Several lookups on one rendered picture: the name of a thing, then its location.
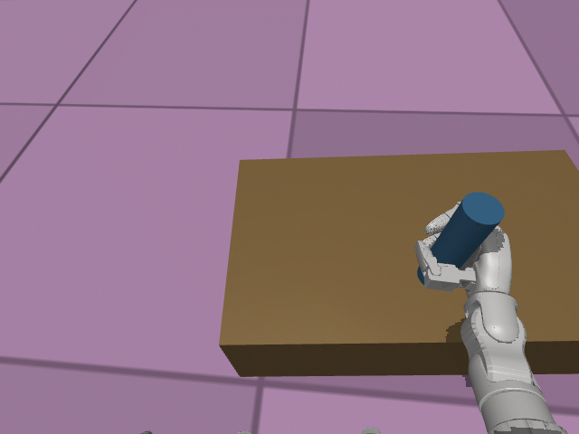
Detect right robot hand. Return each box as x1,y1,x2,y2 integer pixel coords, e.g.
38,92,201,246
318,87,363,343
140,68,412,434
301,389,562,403
414,202,512,298

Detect right robot arm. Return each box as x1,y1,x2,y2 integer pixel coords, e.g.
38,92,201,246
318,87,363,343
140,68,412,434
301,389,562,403
460,291,567,434

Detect can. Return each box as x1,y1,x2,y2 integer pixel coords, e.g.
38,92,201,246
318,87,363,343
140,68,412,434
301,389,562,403
417,192,505,284

